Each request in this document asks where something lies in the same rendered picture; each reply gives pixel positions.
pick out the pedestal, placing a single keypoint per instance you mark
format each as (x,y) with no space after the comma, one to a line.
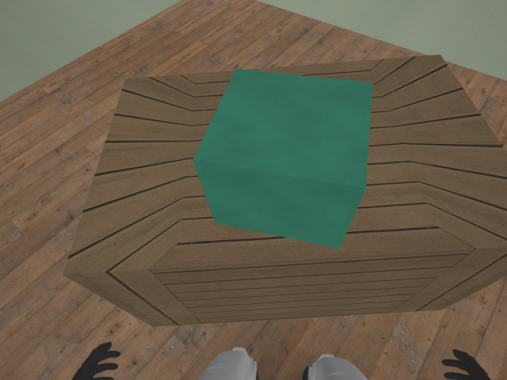
(430,229)

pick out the robot right hand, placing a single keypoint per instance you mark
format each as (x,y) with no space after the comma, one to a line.
(466,363)

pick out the carton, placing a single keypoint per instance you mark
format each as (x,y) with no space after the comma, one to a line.
(287,155)

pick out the robot right shin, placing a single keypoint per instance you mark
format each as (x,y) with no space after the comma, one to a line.
(324,355)

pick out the left robot thigh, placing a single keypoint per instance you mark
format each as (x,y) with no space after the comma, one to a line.
(230,365)

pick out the robot left hand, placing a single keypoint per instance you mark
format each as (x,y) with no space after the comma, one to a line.
(91,367)

